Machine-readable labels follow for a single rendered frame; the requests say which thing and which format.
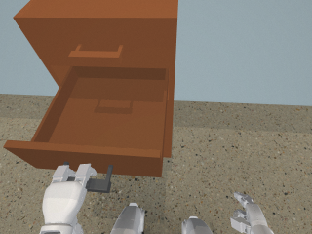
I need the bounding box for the handle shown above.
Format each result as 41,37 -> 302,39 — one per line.
68,51 -> 123,65
63,161 -> 114,193

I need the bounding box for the cabinet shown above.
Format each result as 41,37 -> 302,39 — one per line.
13,0 -> 178,158

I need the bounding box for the robot right thigh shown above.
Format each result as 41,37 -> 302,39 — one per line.
181,218 -> 213,234

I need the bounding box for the robot right forearm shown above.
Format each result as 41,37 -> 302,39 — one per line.
250,224 -> 274,234

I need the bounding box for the left robot hand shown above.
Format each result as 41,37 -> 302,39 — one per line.
42,163 -> 97,234

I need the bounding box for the drawer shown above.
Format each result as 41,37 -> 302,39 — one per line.
3,66 -> 169,177

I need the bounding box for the right robot hand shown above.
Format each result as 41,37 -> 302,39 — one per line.
230,191 -> 268,234

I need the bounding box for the robot left forearm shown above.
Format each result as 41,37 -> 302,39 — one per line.
39,223 -> 73,234

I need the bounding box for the robot thigh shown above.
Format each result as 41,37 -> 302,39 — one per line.
110,206 -> 145,234
181,218 -> 213,234

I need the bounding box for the robot left thigh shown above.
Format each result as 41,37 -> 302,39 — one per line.
110,206 -> 145,234

